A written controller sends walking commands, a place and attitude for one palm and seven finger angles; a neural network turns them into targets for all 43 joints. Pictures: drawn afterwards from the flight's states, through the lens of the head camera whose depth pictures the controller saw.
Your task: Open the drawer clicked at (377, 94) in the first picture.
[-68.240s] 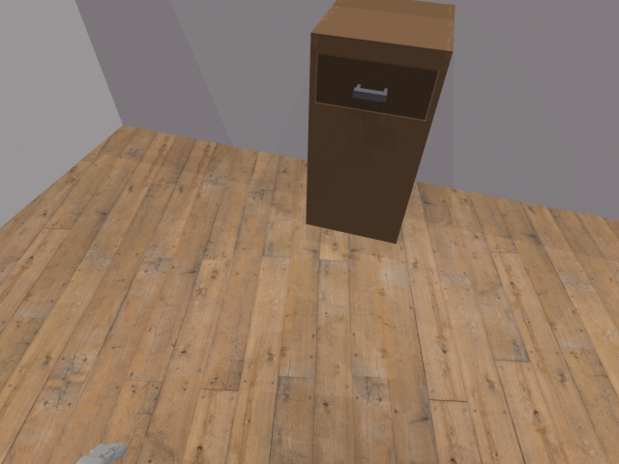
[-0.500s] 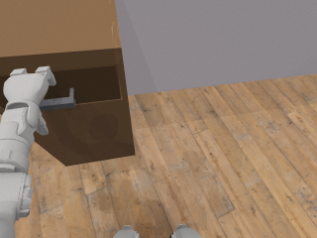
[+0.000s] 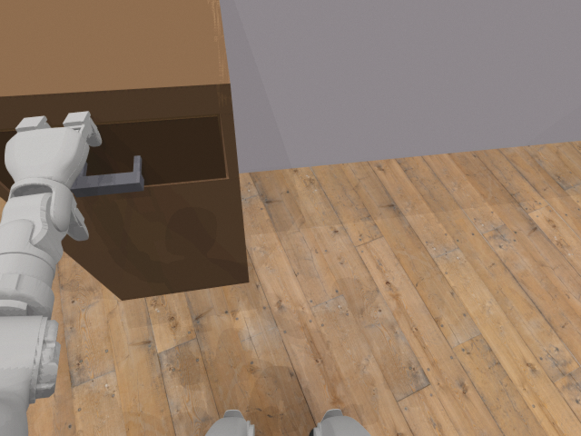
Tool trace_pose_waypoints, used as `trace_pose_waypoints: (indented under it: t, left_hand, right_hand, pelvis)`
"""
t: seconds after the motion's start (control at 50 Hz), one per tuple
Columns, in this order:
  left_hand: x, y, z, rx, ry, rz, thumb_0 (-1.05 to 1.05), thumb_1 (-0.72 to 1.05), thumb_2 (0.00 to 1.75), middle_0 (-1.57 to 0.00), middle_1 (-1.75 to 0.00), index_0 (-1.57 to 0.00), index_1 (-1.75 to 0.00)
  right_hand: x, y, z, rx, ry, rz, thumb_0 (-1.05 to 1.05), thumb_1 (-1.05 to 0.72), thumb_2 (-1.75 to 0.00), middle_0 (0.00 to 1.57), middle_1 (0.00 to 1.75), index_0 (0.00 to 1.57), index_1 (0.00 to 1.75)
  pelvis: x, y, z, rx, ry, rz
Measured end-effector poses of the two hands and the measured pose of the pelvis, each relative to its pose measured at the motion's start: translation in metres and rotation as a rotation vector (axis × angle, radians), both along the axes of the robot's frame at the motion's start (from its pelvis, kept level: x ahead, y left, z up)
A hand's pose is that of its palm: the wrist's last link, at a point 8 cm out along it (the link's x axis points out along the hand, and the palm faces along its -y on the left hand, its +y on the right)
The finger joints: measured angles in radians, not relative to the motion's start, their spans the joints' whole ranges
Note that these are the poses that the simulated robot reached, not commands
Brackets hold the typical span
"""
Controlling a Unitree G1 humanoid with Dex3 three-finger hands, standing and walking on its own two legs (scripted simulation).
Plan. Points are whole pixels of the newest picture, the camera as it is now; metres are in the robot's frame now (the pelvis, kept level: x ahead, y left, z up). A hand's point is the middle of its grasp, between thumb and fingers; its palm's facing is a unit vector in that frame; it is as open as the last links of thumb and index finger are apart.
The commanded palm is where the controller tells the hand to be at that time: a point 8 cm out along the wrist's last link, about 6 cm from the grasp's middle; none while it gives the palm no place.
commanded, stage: re-aim the fingers above the handle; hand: left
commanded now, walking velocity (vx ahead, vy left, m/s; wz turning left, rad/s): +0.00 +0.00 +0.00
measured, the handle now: (109, 174) +0.52 +0.28 -0.03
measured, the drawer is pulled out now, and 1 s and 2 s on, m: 0.00 0.00 0.00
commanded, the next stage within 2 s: lower the fingers behind the handle in 0.38 s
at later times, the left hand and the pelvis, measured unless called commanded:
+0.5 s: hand (75, 183) +0.47 +0.31 +0.01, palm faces -0.07 -0.05 -1.00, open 13.8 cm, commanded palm +0.46 +0.30 +0.08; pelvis +0.00 +0.00 +0.00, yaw -1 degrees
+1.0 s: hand (81, 198) +0.46 +0.31 -0.01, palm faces -0.06 -0.04 -1.00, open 13.8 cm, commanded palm +0.46 +0.29 +0.04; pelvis +0.00 +0.01 -0.02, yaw -1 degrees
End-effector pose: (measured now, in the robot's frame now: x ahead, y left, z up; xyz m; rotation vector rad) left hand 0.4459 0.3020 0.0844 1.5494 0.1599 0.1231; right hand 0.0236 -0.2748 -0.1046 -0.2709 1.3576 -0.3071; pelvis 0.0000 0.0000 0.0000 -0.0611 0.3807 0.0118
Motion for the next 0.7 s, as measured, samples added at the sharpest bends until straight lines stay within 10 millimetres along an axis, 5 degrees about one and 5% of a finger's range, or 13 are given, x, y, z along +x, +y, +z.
trace_pose_waypoints:
  t: [0.26,0.44,0.7]
  left_hand:
    - [0.004,0.006,0.003,0.002,0.096,0.023,0.00,-0.49,0.30,-0.32,-1.20,-0.31,-1.20]
    - [0.005,0.004,-0.016,-0.017,0.089,-0.027,-0.01,-0.49,0.30,-0.32,-1.20,-0.31,-1.20]
    - [-0.005,0.019,-0.021,0.007,0.083,0.058,0.00,-0.49,0.30,-0.32,-1.20,-0.33,-1.20]
  right_hand:
    - [-0.017,0.004,0.002,0.006,0.033,-0.026,0.01,-0.90,-0.90,0.20,0.30,0.21,0.30]
    - [-0.026,-0.003,0.003,-0.026,0.063,-0.032,0.01,-0.90,-0.90,0.20,0.30,0.21,0.30]
    - [-0.012,0.005,-0.004,0.007,0.043,-0.016,0.01,-0.90,-0.90,0.20,0.30,0.21,0.30]
  pelvis:
    - [0.000,-0.002,0.004,0.005,-0.002,-0.005]
    - [0.000,0.000,-0.002,-0.003,0.024,-0.006]
    - [0.001,0.004,-0.003,-0.005,0.019,-0.010]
